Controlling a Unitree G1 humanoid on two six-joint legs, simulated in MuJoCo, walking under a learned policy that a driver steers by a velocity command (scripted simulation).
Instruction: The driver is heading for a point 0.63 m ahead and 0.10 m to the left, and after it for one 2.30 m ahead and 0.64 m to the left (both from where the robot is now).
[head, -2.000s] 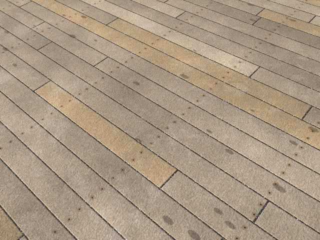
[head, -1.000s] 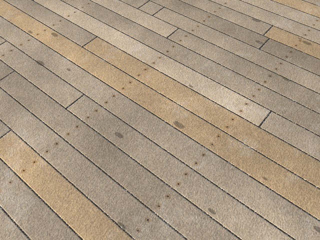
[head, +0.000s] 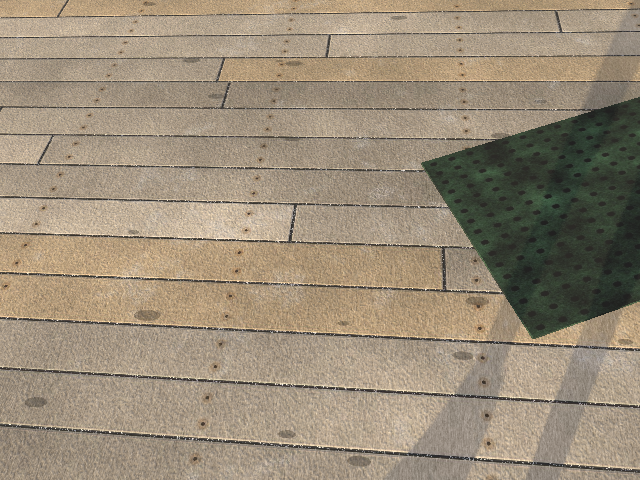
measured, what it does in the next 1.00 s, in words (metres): walks ahead: left foot, then right foot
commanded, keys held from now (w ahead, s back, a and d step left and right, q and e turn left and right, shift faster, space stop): e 0.04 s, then w+e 0.04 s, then w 0.46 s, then no key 0.28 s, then q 0.18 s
